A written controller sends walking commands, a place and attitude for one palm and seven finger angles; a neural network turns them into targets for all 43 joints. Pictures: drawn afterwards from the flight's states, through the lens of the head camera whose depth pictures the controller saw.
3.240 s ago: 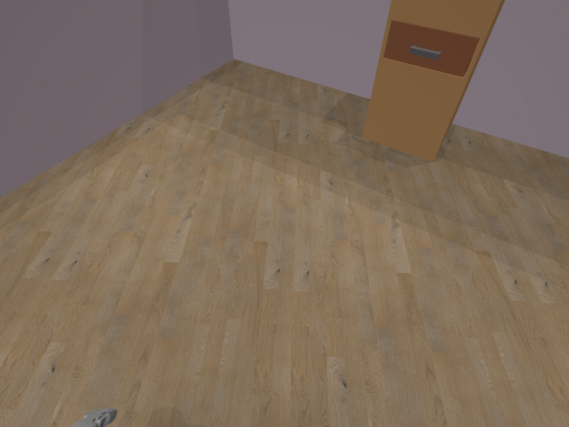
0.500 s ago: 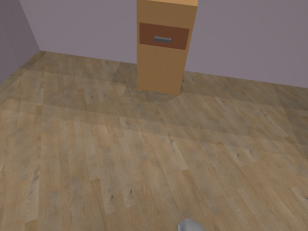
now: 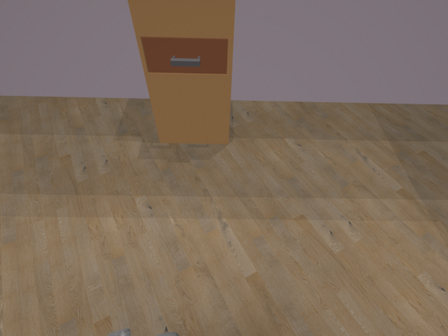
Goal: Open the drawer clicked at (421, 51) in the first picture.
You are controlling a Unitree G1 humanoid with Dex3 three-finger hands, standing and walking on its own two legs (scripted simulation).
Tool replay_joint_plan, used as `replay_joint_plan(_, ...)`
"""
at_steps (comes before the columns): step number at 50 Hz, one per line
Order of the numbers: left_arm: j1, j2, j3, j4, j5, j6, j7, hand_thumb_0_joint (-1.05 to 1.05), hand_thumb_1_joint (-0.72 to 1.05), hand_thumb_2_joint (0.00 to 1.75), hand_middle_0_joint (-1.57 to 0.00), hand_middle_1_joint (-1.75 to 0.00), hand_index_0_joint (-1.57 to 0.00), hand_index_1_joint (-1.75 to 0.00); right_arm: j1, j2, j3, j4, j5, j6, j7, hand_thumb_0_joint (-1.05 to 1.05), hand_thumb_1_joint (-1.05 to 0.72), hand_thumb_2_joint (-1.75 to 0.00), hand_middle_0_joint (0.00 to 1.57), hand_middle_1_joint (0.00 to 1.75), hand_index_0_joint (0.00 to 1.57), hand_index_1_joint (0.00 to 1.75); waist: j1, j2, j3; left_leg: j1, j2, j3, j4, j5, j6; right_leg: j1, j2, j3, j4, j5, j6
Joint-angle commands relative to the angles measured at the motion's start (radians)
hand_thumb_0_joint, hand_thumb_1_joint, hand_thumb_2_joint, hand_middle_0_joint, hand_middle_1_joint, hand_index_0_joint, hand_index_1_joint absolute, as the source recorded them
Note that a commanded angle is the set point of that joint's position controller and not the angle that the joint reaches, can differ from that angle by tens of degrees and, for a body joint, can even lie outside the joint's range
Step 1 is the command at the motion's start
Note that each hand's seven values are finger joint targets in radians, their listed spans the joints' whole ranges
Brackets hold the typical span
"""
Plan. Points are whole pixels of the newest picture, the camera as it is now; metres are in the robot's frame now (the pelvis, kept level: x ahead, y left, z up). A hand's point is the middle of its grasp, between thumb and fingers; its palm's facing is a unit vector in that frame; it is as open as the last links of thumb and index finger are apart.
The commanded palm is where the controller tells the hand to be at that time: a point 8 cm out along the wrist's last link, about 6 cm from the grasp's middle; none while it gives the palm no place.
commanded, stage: walk to a spot facing it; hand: left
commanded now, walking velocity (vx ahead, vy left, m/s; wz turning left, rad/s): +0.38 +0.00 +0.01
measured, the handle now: (186, 60) +1.26 +0.20 -0.18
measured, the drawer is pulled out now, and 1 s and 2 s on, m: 0.00 0.00 0.00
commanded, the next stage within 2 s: turn to face it in 0.78 s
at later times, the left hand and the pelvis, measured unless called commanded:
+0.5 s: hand (113, 294) +0.23 +0.25 -0.17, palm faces +0.01 -0.99 -0.16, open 7.4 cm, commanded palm none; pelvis +0.22 +0.07 +0.01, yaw -3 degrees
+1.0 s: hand (173, 191) +0.50 +0.15 -0.15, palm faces -0.13 -0.96 -0.24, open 7.2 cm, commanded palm none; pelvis +0.41 -0.02 +0.01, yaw -10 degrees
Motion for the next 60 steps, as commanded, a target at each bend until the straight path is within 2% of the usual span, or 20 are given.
replay_joint_plan(1, 0.139, 0.071, -0.008, 0.025, 0.03, 0.001, -0.002, 0.0, 0.9, 0.9, -0.2, -0.3, -0.2, -0.3, 0.021, -0.037, -0.019, -0.089, -0.015, -0.004, 0.009, 0.0, -0.9, -0.9, 0.2, 0.3, 0.2, 0.3, -0.009, -0.104, 0.038, -0.132, 0.043, -0.023, -0.104, 0.093, -0.025, -0.033, -0.279, 0.19, -0.338, 0.236, -0.094)
replay_joint_plan(6, 0.149, 0.125, -0.009, 0.033, 0.024, -0.003, -0.012, 0.0, 0.9, 0.9, -0.2, -0.3, -0.2, -0.3, -0.146, -0.068, -0.016, -0.16, -0.011, -0.013, 0.038, 0.0, -0.9, -0.9, 0.2, 0.3, 0.2, 0.3, 0.018, -0.165, 0.055, -0.098, 0.022, 0.021, -0.43, 0.218, -0.034, -0.017, -0.232, 0.142, -0.337, 0.173, -0.082)
replay_joint_plan(10, 0.185, 0.174, 0.0, 0.042, 0.029, 0.003, -0.013, 0.0, 0.9, 0.9, -0.2, -0.3, -0.2, -0.3, -0.241, -0.114, -0.02, -0.199, -0.011, -0.031, 0.048, 0.0, -0.9, -0.9, 0.2, 0.3, 0.2, 0.3, 0.041, -0.136, 0.065, -0.052, -0.01, 0.054, -0.578, 0.183, -0.012, 0.081, -0.267, 0.182, -0.294, 0.17, -0.075)
replay_joint_plan(13, 0.193, 0.177, 0.003, 0.045, 0.023, 0.011, -0.015, 0.0, 0.9, 0.9, -0.2, -0.3, -0.2, -0.3, -0.062, -0.196, -0.038, -0.147, -0.02, -0.048, 0.033, 0.0, -0.9, -0.9, 0.2, 0.3, 0.2, 0.3, -0.048, 0.027, -0.048, 0.291, -0.066, 0.079, -0.722, 0.19, 0.011, 0.033, -0.202, 0.112, 0.033, 0.353, -0.034)
replay_joint_plan(14, 0.222, 0.132, -0.001, 0.027, 0.013, 0.014, -0.022, 0.0, 0.9, 0.9, -0.2, -0.3, -0.2, -0.3, 0.089, -0.306, -0.063, -0.114, -0.036, -0.056, 0.021, 0.0, -0.9, -0.9, 0.2, 0.3, 0.2, 0.3, -0.1, 0.246, -0.165, 0.511, 0.133, -0.194, -0.802, 0.172, 0.078, -0.129, -0.095, 0.035, 0.329, 0.17, 0.024)
replay_joint_plan(15, 0.206, 0.098, -0.014, -0.004, 0.007, 0.012, -0.031, 0.0, 0.9, 0.9, -0.2, -0.3, -0.2, -0.3, 0.172, -0.388, -0.077, -0.095, -0.03, -0.052, 0.013, 0.0, -0.9, -0.9, 0.2, 0.3, 0.2, 0.3, -0.109, 0.425, -0.206, 0.598, 0.334, -0.484, -0.952, 0.202, 0.166, -0.315, 0.007, 0.048, 0.633, -0.296, 0.047)
replay_joint_plan(16, 0.156, 0.141, -0.007, -0.007, 0.016, 0.015, -0.025, 0.0, 0.9, 0.9, -0.2, -0.3, -0.2, -0.3, 0.121, -0.345, -0.062, -0.093, -0.021, -0.046, 0.004, 0.0, -0.9, -0.9, 0.2, 0.3, 0.2, 0.3, -0.101, 0.319, -0.184, 0.542, 0.329, -0.472, -0.986, 0.139, 0.172, -0.35, -0.042, 0.162, 0.75, -0.276, 0.029)
replay_joint_plan(19, 0.096, 0.101, -0.004, 0.009, 0.022, 0.026, -0.042, 0.0, 0.9, 0.9, -0.2, -0.3, -0.2, -0.3, -0.051, -0.23, -0.03, -0.137, -0.021, -0.063, -0.005, 0.0, -0.9, -0.9, 0.2, 0.3, 0.2, 0.3, -0.025, 0.078, -0.025, 0.328, 0.26, -0.231, -0.999, 0.255, 0.124, -0.376, -0.139, 0.184, 0.762, -0.071, 0.043)
replay_joint_plan(24, 0.166, 0.044, -0.002, 0.016, 0.031, 0.08, -0.044, 0.0, 0.9, 0.9, -0.2, -0.3, -0.2, -0.3, -0.09, -0.173, -0.025, -0.125, -0.011, -0.074, -0.01, 0.0, -0.9, -0.9, 0.2, 0.3, 0.2, 0.3, 0.05, 0.102, 0.015, 0.204, 0.18, -0.016, -1.086, 0.2, 0.103, -0.328, -0.146, 0.159, 0.634, 0.062, 0.071)
replay_joint_plan(34, -0.05, 0.041, -0.003, -0.074, 0.028, 0.073, -0.052, 0.0, 0.9, 0.9, -0.2, -0.3, -0.2, -0.3, 0.011, -0.189, -0.037, -0.071, -0.02, -0.056, -0.004, 0.0, -0.9, -0.9, 0.2, 0.3, 0.2, 0.3, -0.002, 0.098, 0.081, 0.351, 0.213, 0.107, -1.043, 0.3, 0.112, -0.304, -0.129, 0.069, 0.151, 0.083, 0.058)
replay_joint_plan(36, -0.002, 0.057, 0.002, -0.064, 0.03, 0.064, -0.05, 0.0, 0.9, 0.9, -0.2, -0.3, -0.2, -0.3, -0.007, -0.205, -0.041, -0.072, -0.021, -0.05, -0.004, 0.0, -0.9, -0.9, 0.2, 0.3, 0.2, 0.3, 0.026, 0.086, 0.049, 0.357, 0.216, 0.131, -0.944, 0.409, 0.097, -0.191, -0.093, 0.041, 0.095, 0.057, 0.036)
replay_joint_plan(38, 0.242, 0.118, 0.02, 0.012, 0.036, 0.045, -0.042, 0.0, 0.9, 0.9, -0.2, -0.3, -0.2, -0.3, -0.031, -0.211, -0.041, -0.078, -0.013, -0.047, 0.001, 0.0, -0.9, -0.9, 0.2, 0.3, 0.2, 0.3, 0.141, -0.033, -0.091, 0.286, 0.142, 0.206, -0.607, 0.543, 0.049, 0.14, -0.032, 0.017, -0.019, 0.103, 0.008)
replay_joint_plan(39, 0.356, 0.219, 0.045, 0.046, 0.042, 0.029, -0.03, 0.0, 0.9, 0.9, -0.2, -0.3, -0.2, -0.3, -0.004, -0.164, -0.032, -0.094, -0.002, -0.048, 0.011, 0.0, -0.9, -0.9, 0.2, 0.3, 0.2, 0.3, 0.18, -0.241, -0.193, 0.056, 0.054, 0.237, -0.295, 0.268, 0.007, 0.375, -0.232, 0.274, -0.09, 0.112, -0.049)
replay_joint_plan(40, 0.414, 0.306, 0.056, 0.06, 0.022, 0.026, -0.019, 0.0, 0.9, 0.9, -0.2, -0.3, -0.2, -0.3, -0.008, -0.124, -0.016, -0.134, 0.003, -0.047, 0.013, 0.0, -0.9, -0.9, 0.2, 0.3, 0.2, 0.3, 0.16, -0.38, -0.249, -0.163, -0.086, 0.132, -0.031, -0.195, -0.029, 0.485, -0.429, 0.648, -0.212, 0.272, -0.149)
replay_joint_plan(41, 0.369, 0.291, 0.054, 0.05, 0.009, 0.031, -0.009, 0.0, 0.9, 0.9, -0.2, -0.3, -0.2, -0.3, -0.063, -0.143, -0.024, -0.141, 0.006, -0.039, 0.007, 0.0, -0.9, -0.9, 0.2, 0.3, 0.2, 0.3, 0.153, -0.236, -0.205, -0.206, -0.048, 0.007, 0.07, -0.184, -0.011, 0.433, -0.442, 0.628, -0.252, 0.263, -0.181)
replay_joint_plan(43, 0.213, 0.203, 0.031, 0.016, 0.012, 0.027, -0.003, 0.0, 0.9, 0.9, -0.2, -0.3, -0.2, -0.3, -0.112, -0.118, -0.023, -0.129, 0.001, -0.037, 0.008, 0.0, -0.9, -0.9, 0.2, 0.3, 0.2, 0.3, 0.097, -0.125, -0.107, -0.205, 0.018, -0.042, 0.082, -0.02, -0.007, 0.226, -0.387, 0.495, -0.269, 0.187, -0.131)
replay_joint_plan(48, 0.11, 0.102, -0.01, 0.012, 0.027, 0.01, 0.006, 0.0, 0.9, 0.9, -0.2, -0.3, -0.2, -0.3, -0.024, -0.067, -0.01, -0.083, -0.008, 0.011, 0.003, 0.0, -0.9, -0.9, 0.2, 0.3, 0.2, 0.3, -0.007, -0.099, -0.046, -0.038, 0.015, -0.031, -0.18, 0.059, -0.04, -0.017, -0.292, 0.174, -0.288, 0.455, -0.082)
replay_joint_plan(57, 0.137, 0.118, -0.026, 0.05, 0.015, 0.041, 0.007, 0.0, 0.9, 0.9, -0.2, -0.3, -0.2, -0.3, -0.161, -0.088, 0.01, -0.118, -0.003, 0.003, 0.004, 0.0, -0.9, -0.9, 0.2, 0.3, 0.2, 0.3, 0.033, -0.12, -0.029, 0.13, -0.053, 0.013, -0.676, 0.216, -0.038, 0.055, -0.254, 0.107, -0.205, 0.362, -0.04)
replay_joint_plan(59, 0.158, 0.099, -0.027, 0.052, 0.011, 0.056, 0.011, 0.0, 0.9, 0.9, -0.2, -0.3, -0.2, -0.3, -0.122, -0.143, 0.003, -0.107, -0.004, -0.006, 0.004, 0.0, -0.9, -0.9, 0.2, 0.3, 0.2, 0.3, 0.026, 0.025, -0.037, 0.257, -0.007, -0.049, -0.758, 0.47, -0.017, -0.014, -0.202, 0.068, -0.107, 0.195, 0.021)
replay_joint_plan(60, 0.19, 0.074, -0.032, 0.052, 0.008, 0.063, 0.012, 0.0, 0.9, 0.9, -0.2, -0.3, -0.2, -0.3, -0.123, -0.189, -0.003, -0.11, -0.007, -0.006, -0.001, 0.0, -0.9, -0.9, 0.2, 0.3, 0.2, 0.3, 0.038, 0.148, -0.052, 0.266, 0.081, -0.137, -0.791, 0.589, 0.03, -0.021, -0.151, 0.044, -0.063, 0.061, 0.061)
